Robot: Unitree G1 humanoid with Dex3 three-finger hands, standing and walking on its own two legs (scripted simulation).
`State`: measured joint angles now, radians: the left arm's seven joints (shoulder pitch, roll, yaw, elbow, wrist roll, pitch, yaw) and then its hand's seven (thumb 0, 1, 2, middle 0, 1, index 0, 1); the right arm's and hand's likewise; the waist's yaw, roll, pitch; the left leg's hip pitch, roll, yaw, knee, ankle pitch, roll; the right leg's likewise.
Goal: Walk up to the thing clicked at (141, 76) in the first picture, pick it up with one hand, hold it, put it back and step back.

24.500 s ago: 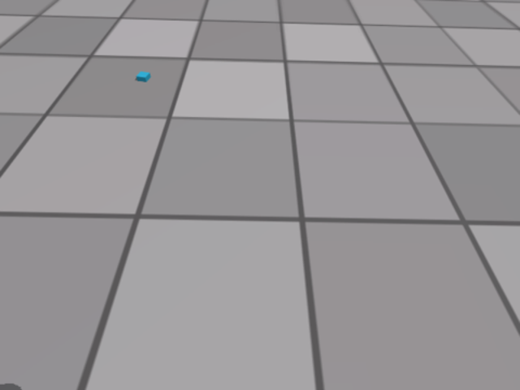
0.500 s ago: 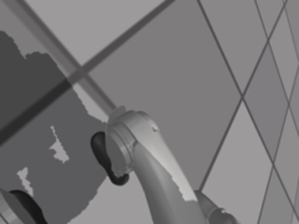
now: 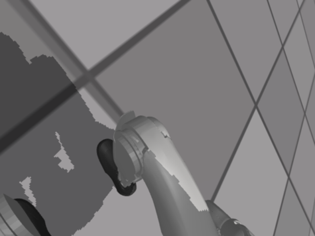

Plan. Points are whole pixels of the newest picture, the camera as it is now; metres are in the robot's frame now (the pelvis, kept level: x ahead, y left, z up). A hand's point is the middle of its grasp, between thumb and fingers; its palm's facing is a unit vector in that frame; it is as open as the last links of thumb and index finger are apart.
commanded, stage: rest palm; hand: left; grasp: from above
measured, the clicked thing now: out of the picture +0.52 +0.34 -0.30
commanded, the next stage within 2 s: go down in 0.30 s
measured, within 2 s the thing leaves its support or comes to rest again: neither
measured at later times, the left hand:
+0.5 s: hand out of the picture +0.52 +0.33 -0.26, palm faces -0.41 -0.19 -0.89, open 11.7 cm
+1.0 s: hand out of the picture +0.51 +0.38 -0.11, palm faces -0.35 -0.16 -0.92, open 12.5 cm
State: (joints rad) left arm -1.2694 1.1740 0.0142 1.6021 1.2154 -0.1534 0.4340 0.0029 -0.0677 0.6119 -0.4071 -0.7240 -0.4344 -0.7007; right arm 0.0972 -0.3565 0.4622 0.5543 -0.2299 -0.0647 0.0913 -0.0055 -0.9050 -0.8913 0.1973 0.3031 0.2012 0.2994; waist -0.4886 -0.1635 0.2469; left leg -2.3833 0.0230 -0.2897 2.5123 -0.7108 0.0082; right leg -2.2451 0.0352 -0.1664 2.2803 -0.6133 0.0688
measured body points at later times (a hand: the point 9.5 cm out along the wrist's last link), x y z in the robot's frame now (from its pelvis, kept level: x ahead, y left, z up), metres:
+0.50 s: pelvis +0.00 +0.00 +0.00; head +0.32 +0.13 +0.28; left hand +0.54 +0.34 -0.21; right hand +0.03 -0.25 -0.05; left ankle +0.06 +0.12 -0.28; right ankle +0.13 -0.13 -0.28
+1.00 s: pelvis +0.00 +0.00 +0.02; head +0.26 +0.14 +0.36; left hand +0.53 +0.39 -0.06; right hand +0.07 -0.26 -0.04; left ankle +0.06 +0.12 -0.28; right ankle +0.13 -0.13 -0.28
